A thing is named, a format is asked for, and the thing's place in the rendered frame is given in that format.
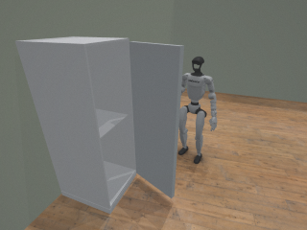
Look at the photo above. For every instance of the left robot hand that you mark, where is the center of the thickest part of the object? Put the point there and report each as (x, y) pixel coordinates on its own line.
(213, 122)

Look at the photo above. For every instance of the right robot foot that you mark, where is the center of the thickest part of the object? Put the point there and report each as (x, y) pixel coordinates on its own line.
(183, 150)

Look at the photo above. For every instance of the left robot upper arm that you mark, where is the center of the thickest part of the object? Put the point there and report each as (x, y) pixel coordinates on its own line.
(210, 84)

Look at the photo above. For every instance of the robot left forearm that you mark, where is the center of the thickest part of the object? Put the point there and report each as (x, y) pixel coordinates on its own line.
(213, 106)

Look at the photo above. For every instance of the fridge door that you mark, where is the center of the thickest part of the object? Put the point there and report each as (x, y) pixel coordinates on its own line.
(156, 80)

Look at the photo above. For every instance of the robot torso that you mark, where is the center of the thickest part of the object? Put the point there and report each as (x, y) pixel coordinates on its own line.
(195, 89)

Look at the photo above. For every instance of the right robot upper arm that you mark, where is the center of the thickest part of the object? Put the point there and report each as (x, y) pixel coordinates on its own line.
(184, 81)

